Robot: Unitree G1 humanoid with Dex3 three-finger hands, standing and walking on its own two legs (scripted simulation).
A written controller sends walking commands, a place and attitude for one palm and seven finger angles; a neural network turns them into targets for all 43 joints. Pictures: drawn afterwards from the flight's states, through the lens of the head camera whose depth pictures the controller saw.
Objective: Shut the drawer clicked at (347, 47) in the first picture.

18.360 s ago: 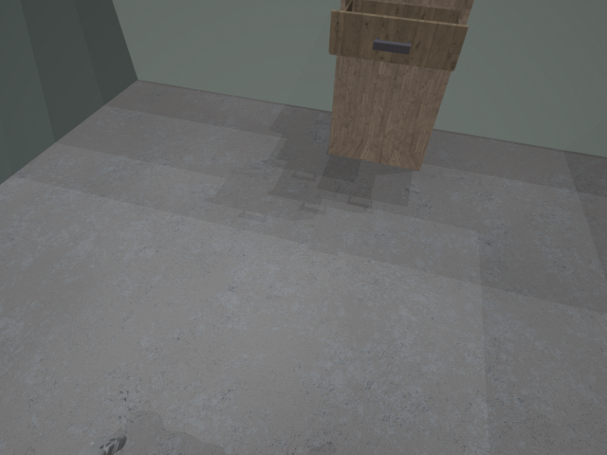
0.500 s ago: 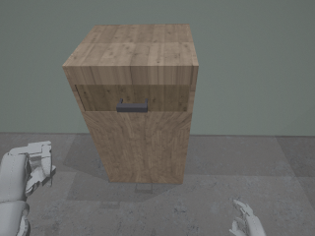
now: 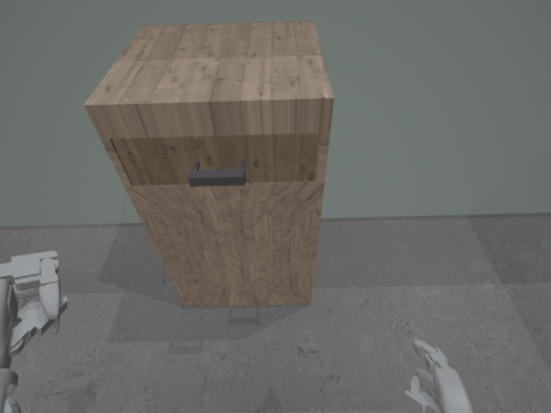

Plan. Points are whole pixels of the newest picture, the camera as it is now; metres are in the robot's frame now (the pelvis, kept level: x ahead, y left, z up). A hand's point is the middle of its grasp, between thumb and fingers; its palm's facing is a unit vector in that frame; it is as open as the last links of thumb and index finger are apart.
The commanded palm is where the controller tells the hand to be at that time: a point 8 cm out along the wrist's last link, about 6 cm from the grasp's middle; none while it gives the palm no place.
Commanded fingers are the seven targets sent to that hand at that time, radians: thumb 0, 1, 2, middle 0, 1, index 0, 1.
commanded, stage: step back with the hand held close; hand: left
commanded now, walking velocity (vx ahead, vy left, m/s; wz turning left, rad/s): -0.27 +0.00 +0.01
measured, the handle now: (218, 171) +0.62 +0.19 -0.03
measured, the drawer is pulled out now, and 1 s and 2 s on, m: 0.00 0.00 0.00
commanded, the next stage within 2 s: stop stepping back and stand still in 1.24 s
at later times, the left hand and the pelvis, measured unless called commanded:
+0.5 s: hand (18, 367) +0.13 +0.26 +0.15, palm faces +0.37 -0.79 -0.48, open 3.3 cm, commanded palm +0.07 +0.29 +0.17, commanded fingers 0.00 0.90 0.90 -1.40 -1.60 -1.40 -1.60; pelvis -0.06 +0.01 -0.01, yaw +0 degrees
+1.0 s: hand out of the picture +0.07 +0.24 +0.15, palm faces +0.26 -0.82 -0.51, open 3.3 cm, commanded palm +0.00 +0.29 +0.17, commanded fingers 0.00 0.90 0.90 -1.40 -1.60 -1.40 -1.60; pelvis -0.13 +0.01 -0.01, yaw +1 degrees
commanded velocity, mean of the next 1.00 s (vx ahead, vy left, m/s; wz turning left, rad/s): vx -0.32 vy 0.00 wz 0.00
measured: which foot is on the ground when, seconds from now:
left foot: down 0.00-1.00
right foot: down 0.00-0.66, up 0.68-0.74, down 0.76-1.00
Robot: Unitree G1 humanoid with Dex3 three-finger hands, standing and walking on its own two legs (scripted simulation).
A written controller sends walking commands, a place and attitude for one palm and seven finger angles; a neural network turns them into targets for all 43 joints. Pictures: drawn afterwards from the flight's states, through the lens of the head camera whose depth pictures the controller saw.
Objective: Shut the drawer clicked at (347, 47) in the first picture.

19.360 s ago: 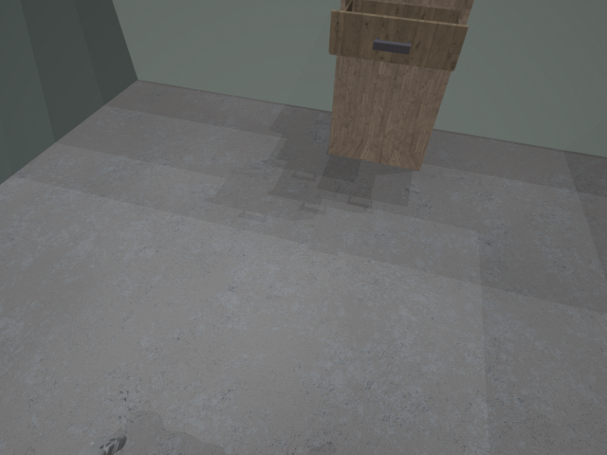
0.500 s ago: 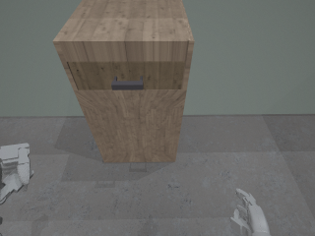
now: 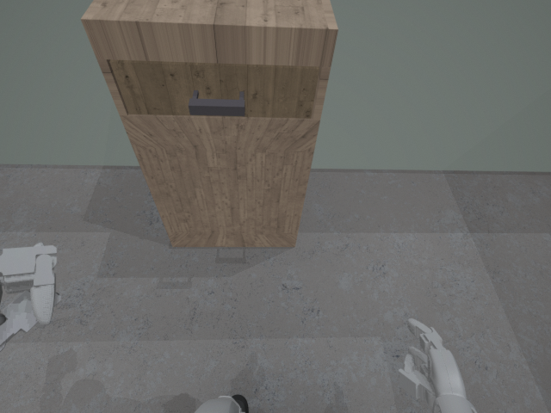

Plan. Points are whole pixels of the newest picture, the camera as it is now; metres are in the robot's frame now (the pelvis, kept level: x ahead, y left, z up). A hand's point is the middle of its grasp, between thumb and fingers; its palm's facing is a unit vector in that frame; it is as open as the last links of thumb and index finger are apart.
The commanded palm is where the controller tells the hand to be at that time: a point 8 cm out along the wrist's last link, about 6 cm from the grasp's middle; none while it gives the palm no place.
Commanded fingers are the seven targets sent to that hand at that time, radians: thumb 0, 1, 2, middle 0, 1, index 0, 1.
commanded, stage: step back with the hand held close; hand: left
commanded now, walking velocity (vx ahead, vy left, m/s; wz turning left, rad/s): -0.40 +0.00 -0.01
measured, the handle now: (218, 101) +0.74 +0.17 -0.02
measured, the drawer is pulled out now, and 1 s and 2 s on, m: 0.00 0.00 0.00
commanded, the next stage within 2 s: stop stepping back and stand still in 0.24 s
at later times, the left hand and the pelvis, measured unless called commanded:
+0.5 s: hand out of the picture +0.08 +0.22 +0.18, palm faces +0.34 -0.81 -0.48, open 3.3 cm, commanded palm +0.03 +0.27 +0.19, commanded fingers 0.00 0.90 0.90 -1.40 -1.60 -1.40 -1.60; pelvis -0.10 -0.01 +0.00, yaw -1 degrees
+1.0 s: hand out of the picture +0.05 +0.24 +0.18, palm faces +0.41 -0.81 -0.43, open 3.3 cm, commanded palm +0.00 +0.28 +0.19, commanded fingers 0.00 0.90 0.90 -1.40 -1.60 -1.40 -1.60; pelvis -0.13 +0.00 +0.01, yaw +0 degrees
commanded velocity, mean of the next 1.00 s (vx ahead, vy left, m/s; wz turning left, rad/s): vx -0.04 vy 0.00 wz -0.01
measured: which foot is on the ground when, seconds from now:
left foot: down 0.00-0.10, up 0.12-0.24, down 0.26-1.00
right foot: down 0.00-0.26, up 0.28-0.46, down 0.48-1.00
